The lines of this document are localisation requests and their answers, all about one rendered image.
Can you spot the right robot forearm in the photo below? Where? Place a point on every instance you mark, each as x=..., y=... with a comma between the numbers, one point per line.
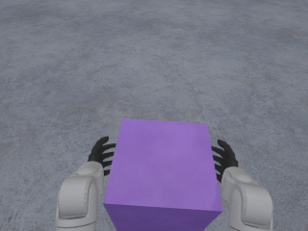
x=250, y=205

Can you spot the right robot hand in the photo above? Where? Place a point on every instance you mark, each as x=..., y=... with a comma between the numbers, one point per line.
x=228, y=158

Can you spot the left robot forearm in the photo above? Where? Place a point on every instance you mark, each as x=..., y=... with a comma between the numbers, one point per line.
x=77, y=199

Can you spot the carton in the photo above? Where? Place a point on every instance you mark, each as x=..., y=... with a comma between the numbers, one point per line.
x=162, y=177

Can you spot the left robot hand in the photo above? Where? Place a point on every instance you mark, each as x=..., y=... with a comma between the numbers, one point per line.
x=98, y=156

